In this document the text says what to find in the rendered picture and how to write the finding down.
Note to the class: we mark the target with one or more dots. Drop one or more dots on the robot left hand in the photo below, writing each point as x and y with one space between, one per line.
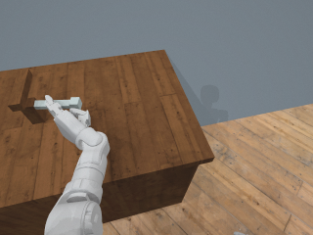
71 122

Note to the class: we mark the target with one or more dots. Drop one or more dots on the tap lever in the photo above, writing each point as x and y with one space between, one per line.
73 103

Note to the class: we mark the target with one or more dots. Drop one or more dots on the left robot forearm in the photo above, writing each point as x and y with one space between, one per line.
87 180

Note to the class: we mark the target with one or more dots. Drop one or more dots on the counter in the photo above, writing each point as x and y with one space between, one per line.
156 142

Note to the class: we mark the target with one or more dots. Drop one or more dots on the left robot upper arm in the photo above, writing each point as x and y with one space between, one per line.
76 218

